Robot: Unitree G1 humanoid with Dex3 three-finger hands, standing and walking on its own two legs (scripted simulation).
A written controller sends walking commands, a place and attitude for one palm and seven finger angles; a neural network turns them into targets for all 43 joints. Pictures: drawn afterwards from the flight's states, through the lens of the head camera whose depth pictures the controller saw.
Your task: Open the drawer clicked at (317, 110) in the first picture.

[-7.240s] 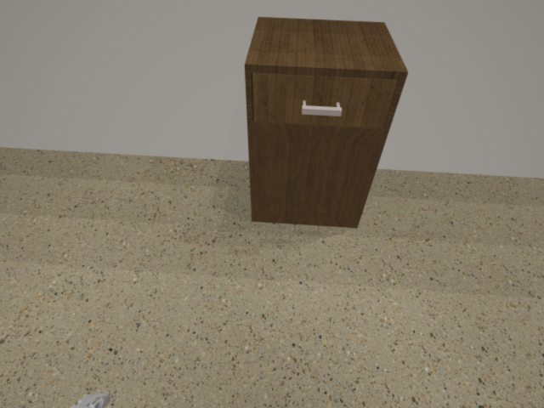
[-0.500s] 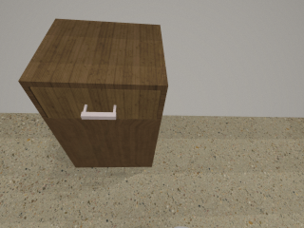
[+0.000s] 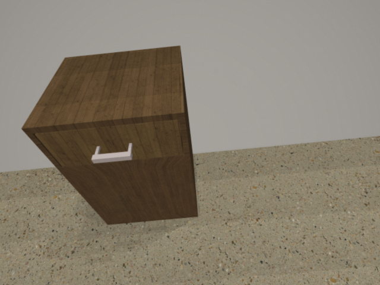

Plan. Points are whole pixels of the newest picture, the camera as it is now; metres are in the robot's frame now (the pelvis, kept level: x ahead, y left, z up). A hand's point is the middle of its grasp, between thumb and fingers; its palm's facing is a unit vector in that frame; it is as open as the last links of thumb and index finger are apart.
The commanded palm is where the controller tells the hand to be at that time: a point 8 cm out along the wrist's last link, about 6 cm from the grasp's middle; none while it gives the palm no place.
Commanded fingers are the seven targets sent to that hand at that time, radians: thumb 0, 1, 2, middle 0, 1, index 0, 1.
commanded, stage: come to a stop and stand still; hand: left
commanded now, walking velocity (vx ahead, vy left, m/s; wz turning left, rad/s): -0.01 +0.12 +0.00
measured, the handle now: (113, 152) +0.54 +0.31 -0.12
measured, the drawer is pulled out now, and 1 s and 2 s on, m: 0.00 0.00 0.00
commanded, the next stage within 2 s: look again from close up in 0.58 s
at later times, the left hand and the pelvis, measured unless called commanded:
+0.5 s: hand out of the picture +0.02 +0.21 -0.18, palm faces +0.06 -0.98 -0.21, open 7.4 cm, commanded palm none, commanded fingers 0.00 0.90 0.90 -0.20 -0.30 -0.20 -0.30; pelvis +0.02 +0.04 -0.01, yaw -1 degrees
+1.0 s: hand out of the picture +0.06 +0.22 -0.19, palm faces -0.02 -0.97 -0.24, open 7.4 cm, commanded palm none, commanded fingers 0.00 0.90 0.90 -0.20 -0.30 -0.20 -0.30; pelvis +0.02 +0.04 -0.02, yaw -1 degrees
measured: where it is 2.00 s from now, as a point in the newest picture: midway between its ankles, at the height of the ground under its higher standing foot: outside the picture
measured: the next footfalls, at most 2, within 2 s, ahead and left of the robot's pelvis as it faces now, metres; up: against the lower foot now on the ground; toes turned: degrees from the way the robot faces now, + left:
left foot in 0.24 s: +0.09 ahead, +0.18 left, +0.00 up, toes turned -8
right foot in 1.90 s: +0.09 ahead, -0.04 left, +0.00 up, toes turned -1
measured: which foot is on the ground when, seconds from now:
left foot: up 0.00-0.22, down 0.24-1.00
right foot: down 0.00-1.00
